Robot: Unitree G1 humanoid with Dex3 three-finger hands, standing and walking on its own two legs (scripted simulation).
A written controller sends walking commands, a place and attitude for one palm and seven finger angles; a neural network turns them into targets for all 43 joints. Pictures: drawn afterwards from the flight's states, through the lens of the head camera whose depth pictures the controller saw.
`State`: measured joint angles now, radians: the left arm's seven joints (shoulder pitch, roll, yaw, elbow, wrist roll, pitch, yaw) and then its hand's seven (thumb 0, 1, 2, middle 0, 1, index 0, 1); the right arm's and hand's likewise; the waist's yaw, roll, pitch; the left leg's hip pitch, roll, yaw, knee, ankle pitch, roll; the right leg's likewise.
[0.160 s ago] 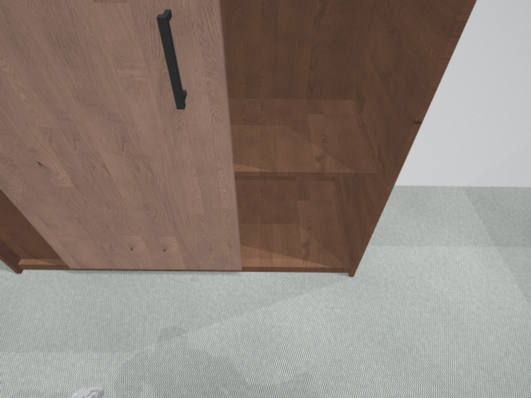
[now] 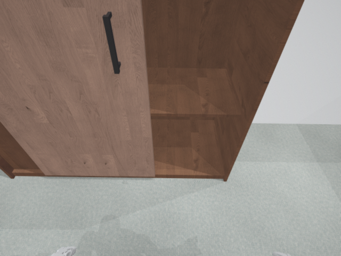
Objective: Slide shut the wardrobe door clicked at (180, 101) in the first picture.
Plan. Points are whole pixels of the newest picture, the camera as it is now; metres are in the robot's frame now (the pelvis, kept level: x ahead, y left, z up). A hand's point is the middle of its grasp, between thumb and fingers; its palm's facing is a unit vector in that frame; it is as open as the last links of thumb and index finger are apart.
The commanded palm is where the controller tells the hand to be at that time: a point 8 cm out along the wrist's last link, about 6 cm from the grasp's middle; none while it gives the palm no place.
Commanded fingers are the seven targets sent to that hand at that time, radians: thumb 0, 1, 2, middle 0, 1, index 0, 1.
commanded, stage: stand and wait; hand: left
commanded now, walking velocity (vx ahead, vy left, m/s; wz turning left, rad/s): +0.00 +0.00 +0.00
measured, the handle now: (113, 44) +0.69 +0.23 +0.17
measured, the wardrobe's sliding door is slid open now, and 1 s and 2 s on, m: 0.46 0.46 0.46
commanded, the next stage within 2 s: look at it before walking up in 0.66 s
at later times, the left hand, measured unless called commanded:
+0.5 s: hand out of the picture +0.06 +0.23 -0.15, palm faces -0.03 -0.94 -0.34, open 7.4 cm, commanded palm none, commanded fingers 0.00 0.90 0.90 -0.20 -0.30 -0.20 -0.30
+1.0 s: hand out of the picture +0.07 +0.23 -0.15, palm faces -0.03 -0.94 -0.34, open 7.4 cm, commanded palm none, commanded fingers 0.00 0.90 0.90 -0.20 -0.30 -0.20 -0.30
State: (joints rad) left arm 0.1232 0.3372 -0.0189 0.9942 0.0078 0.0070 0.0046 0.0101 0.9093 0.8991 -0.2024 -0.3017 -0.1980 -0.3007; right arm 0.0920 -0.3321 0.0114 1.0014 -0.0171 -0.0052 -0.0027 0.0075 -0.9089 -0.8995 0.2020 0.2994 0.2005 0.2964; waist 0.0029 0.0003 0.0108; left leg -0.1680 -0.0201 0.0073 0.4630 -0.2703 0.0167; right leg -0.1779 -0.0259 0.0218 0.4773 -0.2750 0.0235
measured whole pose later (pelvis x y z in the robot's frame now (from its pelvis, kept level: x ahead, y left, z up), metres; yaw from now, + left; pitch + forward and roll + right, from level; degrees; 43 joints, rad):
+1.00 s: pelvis -0.01 -0.02 +0.01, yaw +0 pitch -2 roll +0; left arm 0.14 0.33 -0.01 1.08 0.01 0.00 0.00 0.01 0.91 0.90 -0.20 -0.30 -0.20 -0.30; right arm 0.13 -0.33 0.01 1.11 -0.01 -0.01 0.00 0.01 -0.91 -0.90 0.20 0.30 0.20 0.30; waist 0.00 0.01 0.03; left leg -0.14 0.01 0.00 0.36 -0.20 -0.01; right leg -0.15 0.00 0.02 0.38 -0.20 0.00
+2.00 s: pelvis +0.11 +0.06 +0.00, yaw +3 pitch +0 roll +0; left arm 0.25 0.17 0.05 1.07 0.02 0.01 0.00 0.02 0.93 0.90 -0.20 -0.30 -0.20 -0.30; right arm 0.48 -0.07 0.01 1.16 -0.01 -0.07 -0.04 0.00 -0.91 -0.90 0.20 0.30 0.20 0.30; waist -0.02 -0.04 0.05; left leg 0.00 -0.07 0.09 0.29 -0.30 0.09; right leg -0.55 -0.09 -0.07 0.97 -0.26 0.01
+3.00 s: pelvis +0.18 +0.10 +0.00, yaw +3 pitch -1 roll +1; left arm 0.31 0.15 0.00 1.14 0.01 0.01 0.04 0.01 0.91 0.90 -0.20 -0.30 -0.19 -0.30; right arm 0.22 -0.17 -0.02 1.10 0.00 0.01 -0.04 0.00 -0.93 -0.90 0.20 0.30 0.20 0.30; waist 0.00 0.02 0.03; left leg -0.21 -0.01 0.07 0.41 -0.19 0.03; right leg -0.14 -0.02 -0.01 0.44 -0.29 0.00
